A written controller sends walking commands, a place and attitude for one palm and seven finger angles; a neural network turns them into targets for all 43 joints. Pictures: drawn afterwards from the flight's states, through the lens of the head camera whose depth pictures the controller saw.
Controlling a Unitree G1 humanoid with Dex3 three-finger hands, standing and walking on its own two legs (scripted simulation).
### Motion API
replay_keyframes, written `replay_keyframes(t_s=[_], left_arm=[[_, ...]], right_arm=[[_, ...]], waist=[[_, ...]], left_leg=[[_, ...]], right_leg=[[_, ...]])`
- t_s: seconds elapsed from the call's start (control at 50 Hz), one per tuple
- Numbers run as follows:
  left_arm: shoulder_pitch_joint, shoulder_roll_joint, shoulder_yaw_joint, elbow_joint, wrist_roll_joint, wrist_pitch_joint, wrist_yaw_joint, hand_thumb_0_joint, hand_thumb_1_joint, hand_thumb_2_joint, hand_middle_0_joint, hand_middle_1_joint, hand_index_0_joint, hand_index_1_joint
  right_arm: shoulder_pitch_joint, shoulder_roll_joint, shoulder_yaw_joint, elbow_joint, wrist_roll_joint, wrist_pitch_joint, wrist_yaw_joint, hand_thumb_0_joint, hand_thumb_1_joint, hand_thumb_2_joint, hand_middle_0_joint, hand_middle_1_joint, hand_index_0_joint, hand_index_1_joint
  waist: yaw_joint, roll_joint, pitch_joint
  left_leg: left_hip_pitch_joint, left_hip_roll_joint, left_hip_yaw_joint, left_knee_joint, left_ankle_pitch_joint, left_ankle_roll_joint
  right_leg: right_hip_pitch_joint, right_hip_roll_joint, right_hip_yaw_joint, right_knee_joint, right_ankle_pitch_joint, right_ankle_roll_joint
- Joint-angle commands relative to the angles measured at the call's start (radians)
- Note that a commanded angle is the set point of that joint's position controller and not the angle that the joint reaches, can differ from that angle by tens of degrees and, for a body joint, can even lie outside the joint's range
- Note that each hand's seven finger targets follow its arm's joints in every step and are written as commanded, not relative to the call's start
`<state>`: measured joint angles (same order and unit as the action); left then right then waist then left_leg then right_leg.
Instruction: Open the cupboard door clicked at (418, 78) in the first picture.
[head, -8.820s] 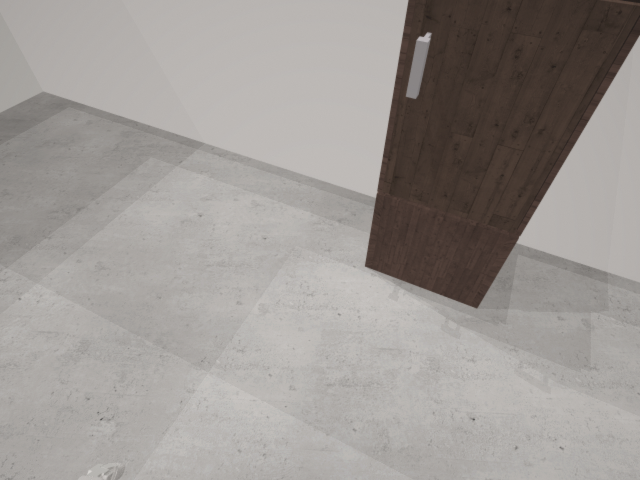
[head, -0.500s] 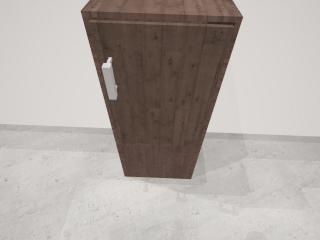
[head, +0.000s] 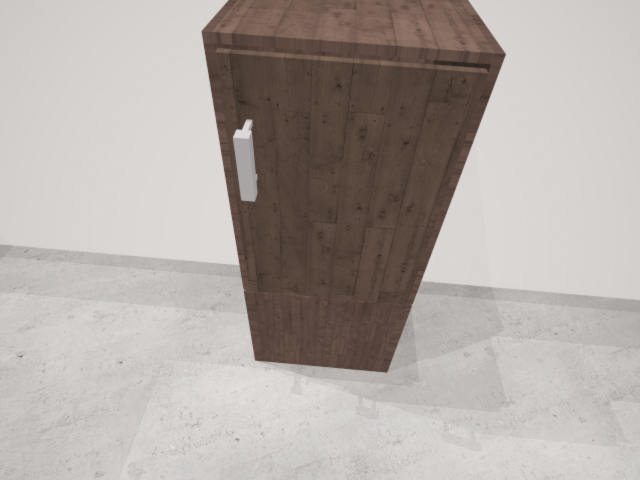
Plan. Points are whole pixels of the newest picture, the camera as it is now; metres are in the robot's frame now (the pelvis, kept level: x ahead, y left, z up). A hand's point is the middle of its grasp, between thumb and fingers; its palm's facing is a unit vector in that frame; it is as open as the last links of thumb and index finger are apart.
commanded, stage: shuffle to correct the standing spot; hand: left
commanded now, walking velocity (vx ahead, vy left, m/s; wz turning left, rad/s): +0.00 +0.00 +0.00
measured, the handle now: (248, 160) +0.60 +0.17 +0.08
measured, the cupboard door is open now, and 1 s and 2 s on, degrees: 0 0 0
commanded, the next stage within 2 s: come to a stop and stand still in 0.24 s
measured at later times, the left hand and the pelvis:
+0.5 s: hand out of the picture -0.01 +0.14 -0.18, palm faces +0.06 -0.99 -0.15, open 7.4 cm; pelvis +0.04 -0.01 +0.00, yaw +0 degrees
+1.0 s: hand out of the picture +0.04 +0.20 -0.17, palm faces +0.03 -0.97 -0.24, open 7.4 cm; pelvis +0.00 +0.00 -0.01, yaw +0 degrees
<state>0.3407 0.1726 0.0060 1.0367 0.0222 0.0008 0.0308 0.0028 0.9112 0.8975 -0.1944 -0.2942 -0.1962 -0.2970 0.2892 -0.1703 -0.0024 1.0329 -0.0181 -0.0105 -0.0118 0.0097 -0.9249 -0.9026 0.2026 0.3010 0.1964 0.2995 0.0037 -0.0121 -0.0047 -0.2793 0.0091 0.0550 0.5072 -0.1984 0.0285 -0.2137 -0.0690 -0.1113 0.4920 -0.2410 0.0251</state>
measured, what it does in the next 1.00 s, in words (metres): stands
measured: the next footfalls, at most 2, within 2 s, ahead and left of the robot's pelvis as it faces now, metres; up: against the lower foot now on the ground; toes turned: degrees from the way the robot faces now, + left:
none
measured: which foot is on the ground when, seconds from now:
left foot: down 0.00-1.00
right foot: down 0.00-1.00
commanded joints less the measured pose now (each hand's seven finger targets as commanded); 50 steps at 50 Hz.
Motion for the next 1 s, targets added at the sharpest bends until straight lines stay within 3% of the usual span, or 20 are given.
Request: replay_keyframes(t_s=[0.0,0.06,0.12,0.24,0.32,0.36,0.4,0.44,0.48,0.52,0.6,0.72,0.74,0.76,0.78,0.8,0.82,0.86,0.92,0.98], left_arm=[[0.053,0.087,0.012,-0.032,-0.001,-0.019,0.004,0.000,0.900,0.900,-0.200,-0.300,-0.200,-0.300],[0.076,0.075,0.012,-0.016,0.004,-0.015,0.000,0.000,0.900,0.900,-0.200,-0.300,-0.200,-0.300],[0.097,0.068,0.018,-0.012,0.009,-0.009,-0.007,0.000,0.900,0.900,-0.200,-0.300,-0.200,-0.300],[0.134,0.057,0.026,0.001,0.005,-0.025,-0.012,0.000,0.900,0.900,-0.200,-0.300,-0.200,-0.300],[0.144,0.054,0.031,0.005,0.005,-0.027,-0.012,0.000,0.900,0.900,-0.200,-0.300,-0.200,-0.300],[0.148,0.037,0.027,0.012,0.004,-0.031,-0.009,0.000,0.900,0.900,-0.200,-0.300,-0.200,-0.300],[0.153,0.019,0.021,0.024,0.003,-0.035,-0.003,0.000,0.900,0.900,-0.200,-0.300,-0.200,-0.300],[0.171,0.011,0.017,0.040,0.000,-0.038,0.005,0.000,0.900,0.900,-0.200,-0.300,-0.200,-0.300],[0.171,0.022,0.015,0.050,-0.004,-0.042,0.012,0.000,0.900,0.900,-0.200,-0.300,-0.200,-0.300],[0.151,0.038,0.018,0.039,-0.007,-0.040,0.017,0.000,0.900,0.900,-0.200,-0.300,-0.200,-0.300],[0.121,0.055,0.030,0.004,-0.004,-0.025,0.024,0.000,0.900,0.900,-0.200,-0.300,-0.200,-0.300],[0.061,0.057,0.034,-0.021,-0.002,-0.011,0.021,0.000,0.900,0.900,-0.200,-0.300,-0.200,-0.300],[0.114,0.095,0.024,0.009,0.002,-0.022,0.048,0.000,0.900,0.900,-0.200,-0.300,-0.200,-0.300],[0.038,0.138,0.026,-0.021,0.003,-0.040,0.042,0.000,0.900,0.900,-0.200,-0.300,-0.200,-0.300],[0.021,0.128,0.027,-0.046,0.005,-0.043,0.036,0.000,0.900,0.900,-0.200,-0.300,-0.200,-0.300],[-0.004,0.119,0.023,-0.060,0.000,-0.039,0.031,0.000,0.900,0.900,-0.200,-0.300,-0.200,-0.300],[-0.013,0.112,0.023,-0.068,-0.003,-0.030,0.027,0.000,0.900,0.900,-0.200,-0.300,-0.200,-0.300],[-0.014,0.104,0.020,-0.077,0.002,-0.013,0.022,0.000,0.900,0.900,-0.200,-0.300,-0.200,-0.300],[-0.019,0.108,0.019,-0.091,0.003,-0.001,0.012,0.000,0.900,0.900,-0.200,-0.300,-0.200,-0.300],[-0.005,0.117,0.022,-0.108,0.007,0.003,0.007,0.000,0.900,0.900,-0.200,-0.300,-0.200,-0.300]], right_arm=[[0.027,-0.098,-0.018,-0.037,0.004,-0.015,-0.004,0.000,-0.900,-0.900,0.200,0.300,0.200,0.300],[0.046,-0.099,-0.019,-0.019,-0.002,-0.008,-0.004,0.000,-0.900,-0.900,0.200,0.300,0.200,0.300],[0.042,-0.106,-0.027,-0.020,-0.008,0.000,-0.004,0.000,-0.900,-0.900,0.200,0.300,0.200,0.300],[0.061,-0.076,-0.028,-0.015,-0.004,-0.017,-0.005,0.000,-0.900,-0.900,0.200,0.300,0.200,0.300],[0.084,-0.064,-0.031,-0.008,-0.004,-0.021,-0.005,0.000,-0.900,-0.900,0.200,0.300,0.200,0.300],[0.092,-0.052,-0.025,0.001,0.001,-0.028,-0.009,0.000,-0.900,-0.900,0.200,0.300,0.200,0.300],[0.107,-0.047,-0.017,0.019,0.006,-0.037,-0.016,0.000,-0.900,-0.900,0.200,0.300,0.200,0.300],[0.106,-0.040,-0.013,0.035,0.010,-0.043,-0.024,0.000,-0.900,-0.900,0.200,0.300,0.200,0.300],[0.097,-0.028,-0.008,0.043,0.012,-0.044,-0.032,0.000,-0.900,-0.900,0.200,0.300,0.200,0.300],[0.088,-0.031,-0.011,0.049,0.016,-0.037,-0.034,0.000,-0.900,-0.900,0.200,0.300,0.200,0.300],[0.068,-0.033,-0.023,0.038,0.016,-0.021,-0.032,0.000,-0.900,-0.900,0.200,0.300,0.200,0.300],[0.019,-0.034,-0.029,0.012,0.009,-0.004,-0.020,0.000,-0.900,-0.900,0.200,0.300,0.200,0.300],[-0.089,-0.086,-0.030,-0.059,0.016,-0.010,-0.013,0.000,-0.900,-0.900,0.200,0.300,0.200,0.300],[-0.047,-0.057,-0.021,-0.093,0.016,-0.002,-0.007,0.000,-0.900,-0.900,0.200,0.300,0.200,0.300],[0.025,-0.035,-0.024,-0.079,0.008,-0.008,-0.004,0.000,-0.900,-0.900,0.200,0.300,0.200,0.300],[0.023,-0.062,-0.026,-0.080,0.006,-0.010,-0.004,0.000,-0.900,-0.900,0.200,0.300,0.200,0.300],[0.009,-0.080,-0.029,-0.085,0.007,-0.011,-0.005,0.000,-0.900,-0.900,0.200,0.300,0.200,0.300],[-0.013,-0.102,-0.028,-0.103,0.003,-0.011,-0.006,0.000,-0.900,-0.900,0.200,0.300,0.200,0.300],[-0.031,-0.120,-0.032,-0.132,-0.001,0.001,-0.004,0.000,-0.900,-0.900,0.200,0.300,0.200,0.300],[-0.025,-0.134,-0.038,-0.141,-0.007,0.004,0.000,0.000,-0.900,-0.900,0.200,0.300,0.200,0.300]], waist=[[-0.002,0.020,0.077],[-0.002,0.028,0.073],[0.004,0.051,0.125],[0.004,0.008,0.124],[-0.002,0.025,0.153],[0.000,0.040,0.148],[0.003,0.044,0.099],[0.011,0.026,0.048],[0.009,-0.014,0.029],[0.004,-0.020,0.010],[0.009,-0.011,0.000],[0.008,-0.011,0.035],[0.042,-0.002,0.085],[-0.026,0.002,0.049],[-0.033,-0.032,-0.055],[-0.025,-0.025,-0.081],[-0.018,0.032,-0.057],[-0.001,0.092,0.026],[-0.001,0.022,0.119],[0.000,0.054,0.109]], left_leg=[[-0.051,0.083,-0.120,-0.165,-0.111,0.000],[-0.061,0.086,-0.130,-0.186,-0.287,0.005],[-0.130,0.094,-0.153,-0.206,-0.415,0.018],[-0.118,0.075,-0.120,-0.124,-0.318,0.025],[-0.119,0.079,-0.121,-0.109,-0.328,0.030],[-0.088,0.094,-0.126,-0.114,-0.193,0.032],[-0.041,0.113,-0.122,-0.101,0.025,0.033],[0.006,0.107,-0.089,-0.053,0.243,0.026],[0.034,0.094,-0.064,-0.021,0.401,0.008],[0.058,0.091,-0.061,-0.030,0.398,-0.001],[0.051,0.087,-0.058,-0.023,0.384,-0.002],[0.018,0.075,-0.060,-0.048,0.162,-0.007],[0.009,0.087,-0.043,0.125,0.114,-0.032],[0.007,0.065,-0.034,0.091,0.002,-0.042],[0.039,0.060,-0.040,0.037,-0.025,-0.029],[0.049,0.066,-0.056,0.017,0.055,-0.020],[0.048,0.086,-0.079,-0.009,0.114,-0.008],[-0.026,0.113,-0.132,-0.059,0.085,0.019],[-0.124,0.091,-0.156,-0.141,-0.213,0.016],[-0.141,0.089,-0.172,-0.186,-0.320,0.018]], right_leg=[[-0.025,-0.053,0.092,-0.116,-0.056,-0.049],[-0.034,-0.037,0.077,-0.110,-0.204,-0.050],[-0.058,-0.017,0.074,-0.090,-0.286,-0.055],[-0.058,-0.039,0.115,-0.098,-0.263,-0.084],[-0.093,-0.037,0.117,-0.086,-0.292,-0.091],[-0.083,-0.026,0.095,-0.060,-0.159,-0.083],[-0.035,-0.020,0.070,-0.022,0.021,-0.065],[0.014,-0.033,0.073,-0.021,0.172,-0.053],[0.052,-0.058,0.088,-0.031,0.403,-0.048],[0.071,-0.068,0.093,-0.024,0.476,-0.048],[0.075,-0.079,0.100,0.001,0.450,-0.054],[0.012,-0.083,0.125,-0.044,0.200,-0.067],[-0.044,-0.118,0.218,-0.091,0.490,-0.060],[-0.030,-0.187,0.207,-0.088,0.524,-0.086],[0.025,-0.157,0.172,-0.024,0.425,-0.096],[0.042,-0.115,0.137,0.000,0.321,-0.085],[0.013,-0.083,0.117,0.006,0.180,-0.075],[-0.013,-0.034,0.093,-0.009,-0.020,-0.060],[-0.059,-0.022,0.100,-0.049,-0.167,-0.059],[-0.069,-0.015,0.095,-0.044,-0.200,-0.054]])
